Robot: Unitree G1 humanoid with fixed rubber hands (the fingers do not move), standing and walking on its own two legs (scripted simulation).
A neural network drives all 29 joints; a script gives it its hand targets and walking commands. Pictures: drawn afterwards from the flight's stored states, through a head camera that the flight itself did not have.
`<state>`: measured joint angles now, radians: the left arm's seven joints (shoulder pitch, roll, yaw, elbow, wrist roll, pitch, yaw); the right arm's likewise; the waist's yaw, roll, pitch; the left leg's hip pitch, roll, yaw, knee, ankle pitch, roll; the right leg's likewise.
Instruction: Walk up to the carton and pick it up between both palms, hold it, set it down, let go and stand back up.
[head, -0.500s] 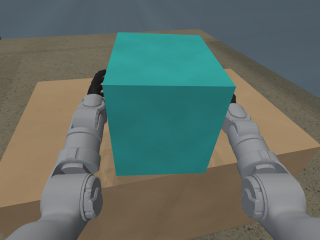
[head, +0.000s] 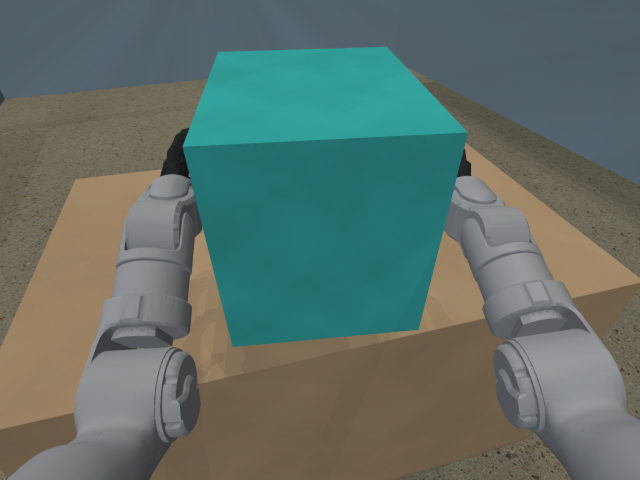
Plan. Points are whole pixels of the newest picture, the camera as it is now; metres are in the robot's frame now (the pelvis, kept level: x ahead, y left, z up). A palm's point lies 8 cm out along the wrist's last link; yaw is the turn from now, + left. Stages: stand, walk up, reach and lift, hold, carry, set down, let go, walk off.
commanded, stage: reach and lift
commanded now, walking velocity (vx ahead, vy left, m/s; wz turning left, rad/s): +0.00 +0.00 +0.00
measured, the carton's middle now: (315, 186) +0.44 -0.01 +0.20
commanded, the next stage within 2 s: hold in 1.12 s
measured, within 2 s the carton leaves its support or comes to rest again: neither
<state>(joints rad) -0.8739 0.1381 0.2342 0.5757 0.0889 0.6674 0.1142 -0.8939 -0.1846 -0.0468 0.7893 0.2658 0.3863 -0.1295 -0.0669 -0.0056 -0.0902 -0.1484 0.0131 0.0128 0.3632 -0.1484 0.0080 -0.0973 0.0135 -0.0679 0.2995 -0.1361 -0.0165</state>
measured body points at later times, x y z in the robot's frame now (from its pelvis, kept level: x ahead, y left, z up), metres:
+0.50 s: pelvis +0.02 +0.01 +0.00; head -0.05 +0.02 +0.45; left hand +0.42 +0.16 +0.24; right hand +0.41 -0.17 +0.25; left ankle +0.03 +0.11 -0.75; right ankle +0.02 -0.11 -0.75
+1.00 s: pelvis +0.00 +0.01 +0.00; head -0.08 +0.02 +0.44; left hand +0.40 +0.17 +0.28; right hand +0.39 -0.17 +0.28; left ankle +0.03 +0.11 -0.75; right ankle +0.02 -0.11 -0.75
